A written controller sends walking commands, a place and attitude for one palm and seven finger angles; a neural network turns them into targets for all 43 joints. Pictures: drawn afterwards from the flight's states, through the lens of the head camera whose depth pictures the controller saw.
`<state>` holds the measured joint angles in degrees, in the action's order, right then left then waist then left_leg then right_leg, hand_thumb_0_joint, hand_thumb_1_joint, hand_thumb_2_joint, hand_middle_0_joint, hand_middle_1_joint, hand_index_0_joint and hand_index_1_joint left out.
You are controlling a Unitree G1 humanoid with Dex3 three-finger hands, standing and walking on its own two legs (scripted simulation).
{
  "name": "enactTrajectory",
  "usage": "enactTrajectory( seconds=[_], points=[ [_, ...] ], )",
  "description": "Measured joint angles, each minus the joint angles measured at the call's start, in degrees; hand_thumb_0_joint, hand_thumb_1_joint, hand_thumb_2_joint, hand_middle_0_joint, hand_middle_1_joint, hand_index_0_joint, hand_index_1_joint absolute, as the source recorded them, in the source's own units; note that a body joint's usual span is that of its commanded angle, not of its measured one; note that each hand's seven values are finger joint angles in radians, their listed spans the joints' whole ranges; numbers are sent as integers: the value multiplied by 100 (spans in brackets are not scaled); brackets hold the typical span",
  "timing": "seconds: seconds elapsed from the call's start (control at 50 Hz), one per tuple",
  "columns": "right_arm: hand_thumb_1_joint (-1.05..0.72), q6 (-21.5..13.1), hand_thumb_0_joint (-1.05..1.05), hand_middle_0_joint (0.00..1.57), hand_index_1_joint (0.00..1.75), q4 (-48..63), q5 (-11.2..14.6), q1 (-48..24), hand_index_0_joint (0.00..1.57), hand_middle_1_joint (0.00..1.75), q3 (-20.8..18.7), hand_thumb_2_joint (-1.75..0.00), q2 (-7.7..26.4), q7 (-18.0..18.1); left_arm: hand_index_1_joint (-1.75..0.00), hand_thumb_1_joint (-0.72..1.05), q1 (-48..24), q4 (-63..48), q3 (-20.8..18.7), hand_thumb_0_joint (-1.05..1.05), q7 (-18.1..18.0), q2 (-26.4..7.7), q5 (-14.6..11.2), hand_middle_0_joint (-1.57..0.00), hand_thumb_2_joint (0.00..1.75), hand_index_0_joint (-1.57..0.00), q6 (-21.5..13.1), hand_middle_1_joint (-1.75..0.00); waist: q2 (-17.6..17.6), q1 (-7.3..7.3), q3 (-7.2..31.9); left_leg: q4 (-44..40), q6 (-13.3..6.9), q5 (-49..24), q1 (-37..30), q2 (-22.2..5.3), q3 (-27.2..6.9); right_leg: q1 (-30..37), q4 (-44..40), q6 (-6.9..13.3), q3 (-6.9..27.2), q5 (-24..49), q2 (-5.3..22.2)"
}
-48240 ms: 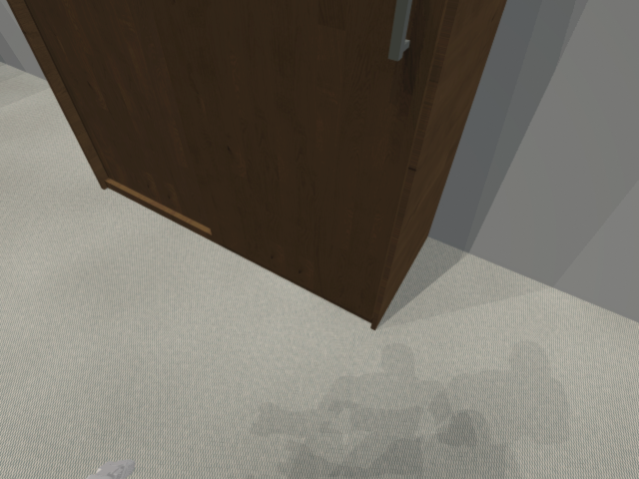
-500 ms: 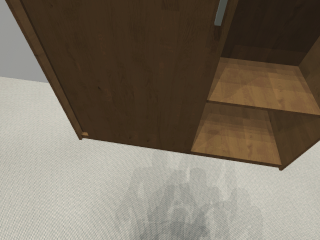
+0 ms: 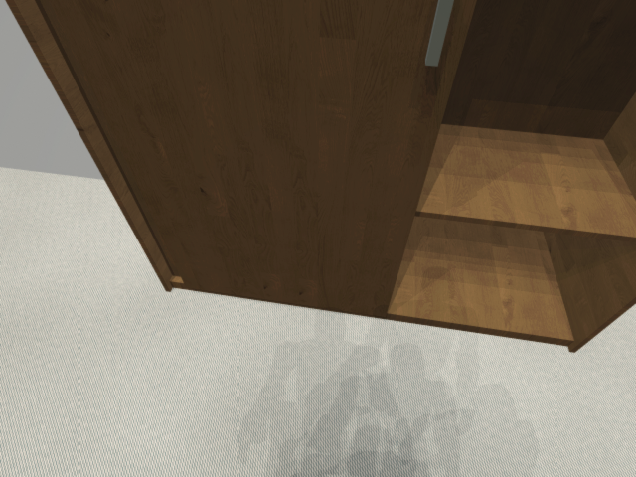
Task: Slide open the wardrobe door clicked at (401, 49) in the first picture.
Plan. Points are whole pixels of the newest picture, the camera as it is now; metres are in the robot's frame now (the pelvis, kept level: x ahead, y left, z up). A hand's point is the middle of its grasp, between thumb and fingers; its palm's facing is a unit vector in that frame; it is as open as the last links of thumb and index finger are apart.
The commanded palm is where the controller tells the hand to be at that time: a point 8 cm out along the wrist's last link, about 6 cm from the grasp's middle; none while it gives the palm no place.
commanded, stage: look to check the result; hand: right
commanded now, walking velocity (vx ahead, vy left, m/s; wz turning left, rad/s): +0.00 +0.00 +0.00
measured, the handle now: (442, 7) +0.71 -0.13 +0.26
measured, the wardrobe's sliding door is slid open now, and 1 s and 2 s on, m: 0.63 0.63 0.63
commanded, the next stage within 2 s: stand and wait in 0.48 s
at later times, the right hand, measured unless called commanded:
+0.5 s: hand out of the picture +0.02 -0.18 -0.18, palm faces -0.01 +0.98 -0.18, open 7.4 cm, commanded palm none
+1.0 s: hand out of the picture +0.03 -0.18 -0.18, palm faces -0.01 +0.98 -0.19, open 7.4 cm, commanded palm none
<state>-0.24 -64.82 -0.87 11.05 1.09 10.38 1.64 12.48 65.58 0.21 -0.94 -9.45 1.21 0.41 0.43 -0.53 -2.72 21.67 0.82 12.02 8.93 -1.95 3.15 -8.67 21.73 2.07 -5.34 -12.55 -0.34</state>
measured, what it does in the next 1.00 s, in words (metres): stands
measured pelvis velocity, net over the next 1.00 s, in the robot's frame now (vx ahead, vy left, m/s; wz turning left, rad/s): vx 0.02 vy -0.01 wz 0.00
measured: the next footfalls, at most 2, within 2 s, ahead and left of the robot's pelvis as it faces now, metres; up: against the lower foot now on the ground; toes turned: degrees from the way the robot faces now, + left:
none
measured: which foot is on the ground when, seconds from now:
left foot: down 0.00-1.00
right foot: down 0.00-1.00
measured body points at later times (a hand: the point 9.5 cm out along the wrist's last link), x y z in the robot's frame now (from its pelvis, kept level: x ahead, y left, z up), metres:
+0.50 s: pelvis +0.01 -0.01 +0.00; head +0.03 -0.01 +0.45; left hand +0.03 +0.22 -0.16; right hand +0.03 -0.23 -0.16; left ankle -0.01 +0.13 -0.75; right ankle -0.01 -0.09 -0.75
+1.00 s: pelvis +0.02 -0.01 +0.00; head +0.04 -0.02 +0.45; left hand +0.02 +0.22 -0.16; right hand +0.03 -0.24 -0.16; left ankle -0.01 +0.13 -0.75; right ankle -0.01 -0.09 -0.75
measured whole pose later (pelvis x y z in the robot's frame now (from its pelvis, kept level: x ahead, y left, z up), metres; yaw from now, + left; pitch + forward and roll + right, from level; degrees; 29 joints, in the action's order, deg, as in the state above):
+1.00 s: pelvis +0.02 -0.01 +0.00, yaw +0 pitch -1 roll +0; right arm -0.3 -65.9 -0.8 12.5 0.9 10.1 1.8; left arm 13.1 66.4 0.4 -1.5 -9.1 1.0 -0.3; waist 0.9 -0.3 -3.0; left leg 20.1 1.7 12.8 6.0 -2.8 3.2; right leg -5.8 20.0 2.7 -5.3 -13.3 -1.3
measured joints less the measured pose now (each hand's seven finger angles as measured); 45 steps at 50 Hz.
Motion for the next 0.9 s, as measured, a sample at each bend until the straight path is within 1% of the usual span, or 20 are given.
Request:
enactTrajectory(
  seconds=[0.34, 0.9],
  points=[
    [-90, 0, 0, 20, 30, -140, 3, 176, 20, 30, 6, -90, -57, 9, -30, 91, -30, 58, 10, 0, -36, 6, -12, -20, 90, -20, -29, -30, 20, 44, -21, -115, 44, 47, -196, -34, 8, 181, -97, 30, 9, -57, -42],
    [-90, 0, 0, 20, 30, -101, 5, 129, 20, 30, -15, -90, -28, 10, -30, 91, 53, 79, 20, 0, -50, 41, -21, -20, 90, -20, -66, -30, 45, 21, -33, -152, 84, 80, -278, -79, 2, 279, -172, 65, 5, -73, -93]
  ],
)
